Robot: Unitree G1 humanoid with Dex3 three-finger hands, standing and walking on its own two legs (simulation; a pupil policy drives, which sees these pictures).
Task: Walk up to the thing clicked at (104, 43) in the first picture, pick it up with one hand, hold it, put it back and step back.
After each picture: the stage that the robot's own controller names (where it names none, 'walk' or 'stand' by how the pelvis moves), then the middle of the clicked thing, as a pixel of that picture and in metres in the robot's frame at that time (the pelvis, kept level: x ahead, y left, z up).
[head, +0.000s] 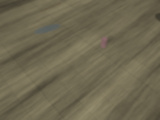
stand; (103, 42) +1.36 -0.24 -0.72
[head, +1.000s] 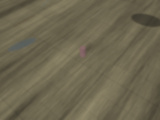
walk; (82, 51) +1.24 +0.08 -0.70
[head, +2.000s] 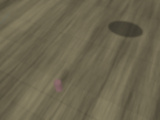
walk; (58, 85) +0.74 +0.27 -0.71
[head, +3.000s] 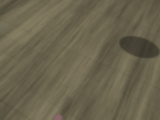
walk; out of the picture +0.41 +0.22 -0.70
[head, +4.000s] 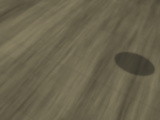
stand; out of the picture +0.29 +0.22 -0.71
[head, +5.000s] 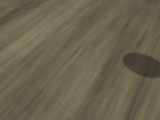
stand; out of the picture +0.26 +0.20 -0.71
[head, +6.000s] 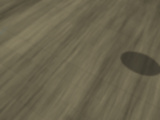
stand; out of the picture +0.29 +0.15 -0.72
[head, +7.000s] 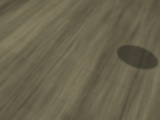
stand; out of the picture +0.28 +0.18 -0.72
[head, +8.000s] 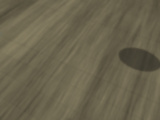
stand; out of the picture +0.26 +0.19 -0.72
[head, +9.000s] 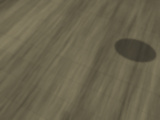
stand; out of the picture +0.26 +0.19 -0.71
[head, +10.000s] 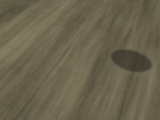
stand; out of the picture +0.27 +0.21 -0.72
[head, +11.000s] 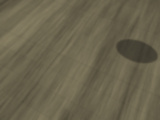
stand; out of the picture +0.28 +0.20 -0.72
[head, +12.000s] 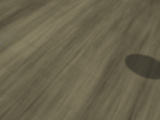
stand; out of the picture +0.27 +0.19 -0.72
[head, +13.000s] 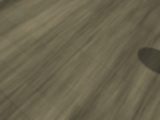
walk; out of the picture +0.29 +0.08 -0.71
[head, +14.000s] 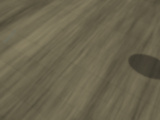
stand; out of the picture +0.28 +0.15 -0.72
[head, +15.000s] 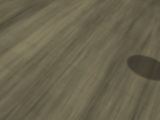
stand; out of the picture +0.27 +0.15 -0.72
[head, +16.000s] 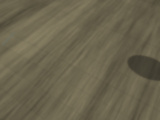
stand; out of the picture +0.27 +0.15 -0.73
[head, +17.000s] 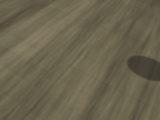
stand; out of the picture +0.27 +0.15 -0.73
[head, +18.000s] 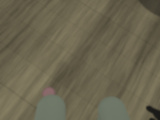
go down; (49, 94) +0.33 +0.15 -0.45
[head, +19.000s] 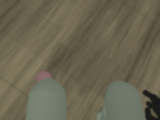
go down; (45, 80) +0.36 +0.17 -0.31
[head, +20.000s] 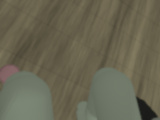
close in; (10, 76) +0.34 +0.20 -0.23
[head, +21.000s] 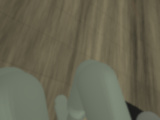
close; out of the picture +0.35 +0.20 -0.22
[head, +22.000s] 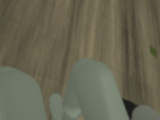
close; out of the picture +0.36 +0.21 -0.22
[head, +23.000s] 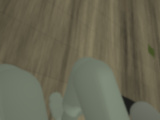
lift; out of the picture +0.35 +0.21 -0.22
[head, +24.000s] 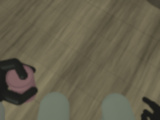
lift; (23, 85) +0.30 +0.20 -0.02
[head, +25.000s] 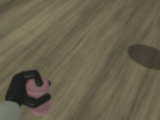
hold; (39, 96) +0.30 +0.16 +0.00
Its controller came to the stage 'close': yes
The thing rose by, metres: 0.72
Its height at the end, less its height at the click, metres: +0.70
